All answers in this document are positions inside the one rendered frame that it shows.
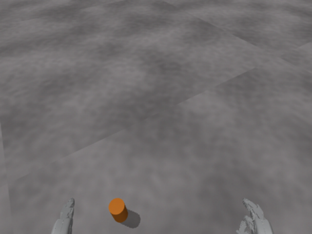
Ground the left robot hand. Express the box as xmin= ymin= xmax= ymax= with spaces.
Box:
xmin=51 ymin=198 xmax=75 ymax=234

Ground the right robot hand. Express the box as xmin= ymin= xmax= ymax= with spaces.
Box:
xmin=236 ymin=198 xmax=274 ymax=234

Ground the can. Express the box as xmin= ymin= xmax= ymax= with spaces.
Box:
xmin=109 ymin=198 xmax=128 ymax=223

